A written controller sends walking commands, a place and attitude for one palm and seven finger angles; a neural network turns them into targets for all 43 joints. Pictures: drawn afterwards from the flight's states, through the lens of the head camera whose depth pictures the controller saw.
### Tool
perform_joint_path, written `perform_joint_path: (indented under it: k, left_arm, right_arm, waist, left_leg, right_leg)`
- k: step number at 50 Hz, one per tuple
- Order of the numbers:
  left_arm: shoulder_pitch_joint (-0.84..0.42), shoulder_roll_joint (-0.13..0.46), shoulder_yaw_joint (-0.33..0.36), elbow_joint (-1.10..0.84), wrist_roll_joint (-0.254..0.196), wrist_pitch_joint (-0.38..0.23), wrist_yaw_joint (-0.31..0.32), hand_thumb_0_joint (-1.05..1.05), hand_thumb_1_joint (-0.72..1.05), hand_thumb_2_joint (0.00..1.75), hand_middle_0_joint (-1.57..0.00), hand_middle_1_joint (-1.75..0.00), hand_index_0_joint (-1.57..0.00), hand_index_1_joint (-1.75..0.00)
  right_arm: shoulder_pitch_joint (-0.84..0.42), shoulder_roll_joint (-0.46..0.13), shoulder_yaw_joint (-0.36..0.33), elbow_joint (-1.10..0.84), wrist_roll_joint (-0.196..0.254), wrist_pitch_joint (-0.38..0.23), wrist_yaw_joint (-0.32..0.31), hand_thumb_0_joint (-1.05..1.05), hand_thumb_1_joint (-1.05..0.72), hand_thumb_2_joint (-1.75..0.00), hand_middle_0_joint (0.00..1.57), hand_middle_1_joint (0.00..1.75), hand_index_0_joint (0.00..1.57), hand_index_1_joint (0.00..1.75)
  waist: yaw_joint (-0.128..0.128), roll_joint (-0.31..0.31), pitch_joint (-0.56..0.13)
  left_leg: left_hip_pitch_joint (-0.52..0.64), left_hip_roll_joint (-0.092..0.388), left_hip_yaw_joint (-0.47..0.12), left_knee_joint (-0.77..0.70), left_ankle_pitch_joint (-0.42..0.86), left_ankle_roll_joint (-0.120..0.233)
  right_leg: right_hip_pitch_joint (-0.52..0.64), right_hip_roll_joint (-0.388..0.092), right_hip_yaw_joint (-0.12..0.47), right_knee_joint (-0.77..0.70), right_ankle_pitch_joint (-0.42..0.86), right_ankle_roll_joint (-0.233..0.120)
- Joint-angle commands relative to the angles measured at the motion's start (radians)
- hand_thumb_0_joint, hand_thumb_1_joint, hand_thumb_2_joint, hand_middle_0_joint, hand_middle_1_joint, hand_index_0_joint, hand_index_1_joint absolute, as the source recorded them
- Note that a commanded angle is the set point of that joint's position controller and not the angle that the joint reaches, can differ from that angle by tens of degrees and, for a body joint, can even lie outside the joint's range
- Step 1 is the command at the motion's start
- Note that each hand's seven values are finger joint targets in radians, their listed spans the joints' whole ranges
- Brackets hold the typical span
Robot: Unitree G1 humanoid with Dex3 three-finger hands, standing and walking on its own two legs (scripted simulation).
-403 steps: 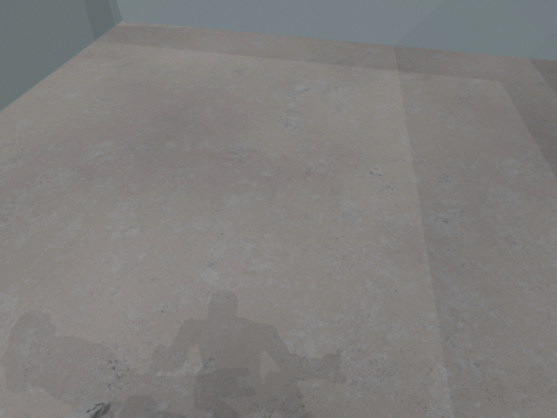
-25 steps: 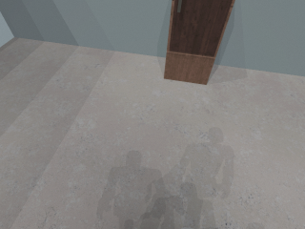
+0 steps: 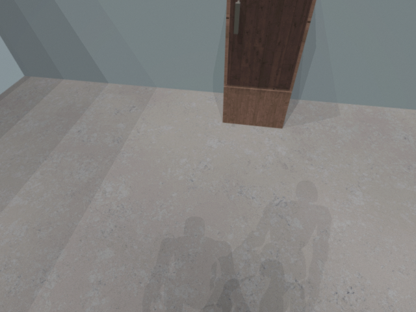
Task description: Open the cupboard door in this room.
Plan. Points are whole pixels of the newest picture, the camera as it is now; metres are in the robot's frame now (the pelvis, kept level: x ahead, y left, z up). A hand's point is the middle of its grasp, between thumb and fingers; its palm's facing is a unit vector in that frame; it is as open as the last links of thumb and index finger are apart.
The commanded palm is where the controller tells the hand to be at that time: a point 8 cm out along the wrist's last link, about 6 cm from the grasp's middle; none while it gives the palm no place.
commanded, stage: turn or walk to find it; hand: left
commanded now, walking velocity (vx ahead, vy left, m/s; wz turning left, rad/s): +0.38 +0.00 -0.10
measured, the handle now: (237, 17) +1.50 -0.10 +0.00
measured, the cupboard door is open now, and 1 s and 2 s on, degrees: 0 0 0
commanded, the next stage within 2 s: stand and wait in 0.70 s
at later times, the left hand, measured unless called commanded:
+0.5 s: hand out of the picture +0.05 +0.22 -0.19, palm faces +0.01 -0.99 -0.13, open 7.4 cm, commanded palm none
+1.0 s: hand (175, 209) +0.43 +0.12 -0.17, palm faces -0.07 -0.98 -0.18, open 7.2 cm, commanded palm none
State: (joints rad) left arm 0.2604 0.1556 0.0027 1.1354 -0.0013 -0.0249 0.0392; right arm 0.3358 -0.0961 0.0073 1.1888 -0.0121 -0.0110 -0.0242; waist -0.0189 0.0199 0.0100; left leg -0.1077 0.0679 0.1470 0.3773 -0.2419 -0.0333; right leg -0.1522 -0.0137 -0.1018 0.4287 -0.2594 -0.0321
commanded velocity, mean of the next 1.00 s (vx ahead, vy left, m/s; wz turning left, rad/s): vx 0.25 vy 0.00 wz -0.08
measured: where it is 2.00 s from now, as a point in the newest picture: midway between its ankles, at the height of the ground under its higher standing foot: (216, 292)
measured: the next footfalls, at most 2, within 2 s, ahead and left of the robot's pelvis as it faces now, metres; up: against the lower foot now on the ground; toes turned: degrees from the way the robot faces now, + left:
left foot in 0.36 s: +0.12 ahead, +0.16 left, +0.00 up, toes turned +9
right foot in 0.82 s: +0.40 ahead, -0.12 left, +0.00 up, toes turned -14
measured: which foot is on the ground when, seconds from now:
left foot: down 0.00-0.10, up 0.12-0.34, down 0.36-0.82, up 0.84-1.00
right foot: down 0.00-0.36, up 0.38-0.80, down 0.82-1.00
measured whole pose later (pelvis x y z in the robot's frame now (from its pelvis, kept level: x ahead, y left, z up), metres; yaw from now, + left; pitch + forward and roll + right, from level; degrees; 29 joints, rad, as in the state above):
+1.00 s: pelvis +0.29 -0.03 -0.02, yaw -4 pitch -2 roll +0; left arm 0.08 0.12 0.03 1.02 -0.01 -0.07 0.02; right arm 0.31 -0.17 -0.04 1.10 -0.01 0.00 -0.03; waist -0.05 0.03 0.11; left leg -0.40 0.11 0.05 1.10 -0.43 -0.04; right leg -0.34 -0.03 -0.18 0.56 -0.19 -0.07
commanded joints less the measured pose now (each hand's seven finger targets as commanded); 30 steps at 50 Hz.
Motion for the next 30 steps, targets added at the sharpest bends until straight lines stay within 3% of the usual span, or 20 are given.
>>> perform_joint_path:
  k: [1,3,5,7,8,10,12,13,15,16,17,18,19,20,21,22,24,28,30]
  left_arm:
    - [0.095,0.078,0.014,-0.002,0.008,-0.008,-0.002,0.00,0.90,0.90,-0.20,-0.30,-0.20,-0.30]
    - [0.123,0.096,0.032,0.001,0.013,-0.003,-0.010,0.00,0.90,0.90,-0.20,-0.30,-0.20,-0.30]
    - [0.186,0.115,0.052,0.010,0.016,-0.003,-0.012,0.00,0.90,0.90,-0.20,-0.30,-0.20,-0.30]
    - [0.241,0.110,0.058,0.024,0.022,-0.012,-0.011,0.00,0.90,0.90,-0.20,-0.30,-0.20,-0.30]
    - [0.241,0.107,0.063,0.021,0.027,-0.021,-0.010,0.00,0.90,0.90,-0.20,-0.30,-0.20,-0.30]
    - [0.227,0.105,0.068,0.019,0.034,-0.033,-0.010,0.00,0.90,0.90,-0.20,-0.30,-0.20,-0.30]
    - [0.201,0.107,0.069,0.017,0.036,-0.036,-0.014,0.00,0.90,0.90,-0.20,-0.30,-0.20,-0.30]
    - [0.177,0.113,0.070,0.012,0.035,-0.036,-0.016,0.00,0.90,0.90,-0.20,-0.30,-0.20,-0.30]
    - [0.132,0.115,0.072,0.006,0.027,-0.031,-0.026,0.00,0.90,0.90,-0.20,-0.30,-0.20,-0.30]
    - [0.125,0.100,0.069,0.003,0.023,-0.027,-0.031,0.00,0.90,0.90,-0.20,-0.30,-0.20,-0.30]
    - [0.113,0.072,0.062,-0.010,0.024,-0.025,-0.038,0.00,0.90,0.90,-0.20,-0.30,-0.20,-0.30]
    - [0.090,0.016,0.053,-0.041,0.021,-0.023,-0.045,0.00,0.90,0.90,-0.20,-0.30,-0.20,-0.30]
    - [0.026,0.024,0.052,-0.082,0.026,-0.021,-0.041,0.00,0.90,0.90,-0.20,-0.30,-0.20,-0.30]
    - [-0.011,0.037,0.055,-0.091,0.029,-0.015,-0.039,0.00,0.90,0.90,-0.20,-0.30,-0.20,-0.30]
    - [-0.011,0.033,0.057,-0.086,0.029,-0.015,-0.045,0.00,0.90,0.90,-0.20,-0.30,-0.20,-0.30]
    - [0.006,0.034,0.059,-0.073,0.033,-0.013,-0.053,0.00,0.90,0.90,-0.20,-0.30,-0.20,-0.30]
    - [0.046,0.009,0.061,-0.064,0.036,-0.004,-0.058,0.00,0.90,0.90,-0.20,-0.30,-0.20,-0.30]
    - [-0.026,0.017,0.067,-0.110,0.032,0.009,-0.063,0.00,0.90,0.90,-0.20,-0.30,-0.20,-0.30]
    - [-0.107,0.020,0.065,-0.151,0.030,0.011,-0.067,0.00,0.90,0.90,-0.20,-0.30,-0.20,-0.30]
  right_arm:
    - [0.076,-0.095,-0.027,-0.014,-0.003,-0.008,-0.005,0.00,-0.90,-0.90,0.20,0.30,0.20,0.30]
    - [0.060,-0.090,-0.033,-0.034,-0.006,-0.004,0.002,0.00,-0.90,-0.90,0.20,0.30,0.20,0.30]
    - [0.006,-0.093,-0.039,-0.069,-0.010,-0.002,0.009,0.00,-0.90,-0.90,0.20,0.30,0.20,0.30]
    - [-0.077,-0.113,-0.051,-0.118,-0.009,-0.003,0.019,0.00,-0.90,-0.90,0.20,0.30,0.20,0.30]
    - [-0.102,-0.114,-0.054,-0.139,-0.008,-0.010,0.023,0.00,-0.90,-0.90,0.20,0.30,0.20,0.30]
    - [-0.131,-0.110,-0.059,-0.162,-0.004,-0.020,0.028,0.00,-0.90,-0.90,0.20,0.30,0.20,0.30]
    - [-0.133,-0.101,-0.062,-0.175,-0.001,-0.024,0.032,0.00,-0.90,-0.90,0.20,0.30,0.20,0.30]
    - [-0.108,-0.098,-0.060,-0.176,-0.001,-0.027,0.034,0.00,-0.90,-0.90,0.20,0.30,0.20,0.30]
    - [-0.022,-0.093,-0.060,-0.148,-0.001,-0.033,0.032,0.00,-0.90,-0.90,0.20,0.30,0.20,0.30]
    - [0.033,-0.112,-0.062,-0.125,-0.001,-0.038,0.026,0.00,-0.90,-0.90,0.20,0.30,0.20,0.30]
    - [0.112,-0.159,-0.076,-0.101,-0.003,-0.041,0.017,0.00,-0.90,-0.90,0.20,0.30,0.20,0.30]
    - [0.224,-0.243,-0.097,-0.075,-0.018,-0.045,0.008,0.00,-0.90,-0.90,0.20,0.30,0.20,0.30]
    - [0.286,-0.290,-0.106,-0.064,-0.025,-0.044,0.007,0.00,-0.90,-0.90,0.20,0.30,0.20,0.30]
    - [0.245,-0.265,-0.096,-0.074,-0.022,-0.041,0.001,0.00,-0.90,-0.90,0.20,0.30,0.20,0.30]
    - [0.167,-0.226,-0.086,-0.098,-0.018,-0.042,0.000,0.00,-0.90,-0.90,0.20,0.30,0.20,0.30]
    - [0.108,-0.188,-0.078,-0.119,-0.015,-0.051,0.001,0.00,-0.90,-0.90,0.20,0.30,0.20,0.30]
    - [0.079,-0.162,-0.067,-0.124,-0.015,-0.069,-0.003,0.00,-0.90,-0.90,0.20,0.30,0.20,0.30]
    - [0.139,-0.139,-0.060,-0.092,-0.008,-0.083,-0.005,0.00,-0.90,-0.90,0.20,0.30,0.20,0.30]
    - [0.168,-0.135,-0.060,-0.076,-0.009,-0.083,-0.004,0.00,-0.90,-0.90,0.20,0.30,0.20,0.30]
  waist:
    - [0.019,-0.060,0.066]
    - [0.027,-0.097,0.102]
    - [0.059,-0.172,0.160]
    - [0.078,-0.135,0.193]
    - [0.076,-0.110,0.180]
    - [0.067,-0.100,0.142]
    - [0.048,-0.104,0.122]
    - [0.025,-0.098,0.107]
    - [-0.022,-0.078,0.088]
    - [-0.043,-0.018,0.080]
    - [-0.079,0.113,0.064]
    - [-0.124,0.305,0.066]
    - [-0.139,0.334,0.085]
    - [-0.116,0.246,0.123]
    - [-0.077,0.142,0.159]
    - [-0.038,0.059,0.168]
    - [0.000,0.061,0.139]
    - [0.011,0.060,0.132]
    - [0.001,0.056,0.153]
  left_leg:
    - [-0.041,0.060,-0.046,-0.013,0.003,0.026]
    - [-0.118,0.030,-0.011,0.059,-0.107,0.023]
    - [-0.259,0.012,0.009,0.223,-0.174,0.022]
    - [-0.400,0.037,-0.025,0.407,-0.255,0.032]
    - [-0.446,0.053,-0.058,0.453,-0.265,0.036]
    - [-0.451,0.067,-0.095,0.447,-0.261,0.037]
    - [-0.380,0.062,-0.085,0.395,-0.220,0.038]
    - [-0.314,0.059,-0.080,0.329,-0.181,0.036]
    - [-0.094,0.017,-0.003,0.190,-0.040,0.025]
    - [0.041,0.006,0.014,0.134,-0.032,0.018]
    - [0.168,0.069,-0.088,0.071,-0.161,0.038]
    - [0.214,0.272,-0.369,-0.101,-0.382,0.104]
    - [0.157,0.391,-0.557,-0.237,-0.508,0.152]
    - [0.090,0.415,-0.578,-0.262,-0.508,0.173]
    - [0.027,0.394,-0.510,-0.261,-0.456,0.178]
    - [-0.027,0.361,-0.424,-0.261,-0.364,0.159]
    - [-0.013,0.297,-0.259,-0.245,-0.147,0.141]
    - [0.050,0.250,-0.120,-0.226,0.156,0.152]
    - [0.067,0.248,-0.091,-0.224,0.217,0.160]
  right_leg:
    - [-0.033,-0.128,0.139,-0.114,0.067,-0.012]
    - [-0.039,-0.159,0.204,-0.174,-0.152,-0.042]
    - [-0.015,-0.234,0.334,-0.269,-0.298,-0.103]
    - [0.024,-0.308,0.428,-0.311,-0.309,-0.164]
    - [0.053,-0.331,0.433,-0.298,-0.252,-0.184]
    - [0.069,-0.337,0.393,-0.261,-0.154,-0.183]
    - [0.017,-0.318,0.339,-0.242,-0.118,-0.163]
    - [-0.022,-0.300,0.304,-0.221,-0.108,-0.147]
    - [-0.158,-0.226,0.200,-0.168,-0.167,-0.095]
    - [-0.251,-0.179,0.158,-0.102,-0.199,-0.071]
    - [-0.373,-0.116,0.116,0.043,-0.230,-0.039]
    - [-0.506,-0.010,-0.011,0.327,-0.252,0.008]
    - [-0.552,0.005,0.005,0.553,-0.316,0.006]
    - [-0.582,-0.046,0.069,0.685,-0.259,-0.006]
    - [-0.586,-0.084,0.086,0.741,-0.185,-0.007]
    - [-0.553,-0.109,0.090,0.748,-0.121,0.002]
    - [-0.526,-0.117,0.083,0.751,-0.031,0.025]
    - [-0.587,-0.125,0.062,0.723,0.057,0.052]
    - [-0.607,-0.134,0.043,0.633,0.072,0.058]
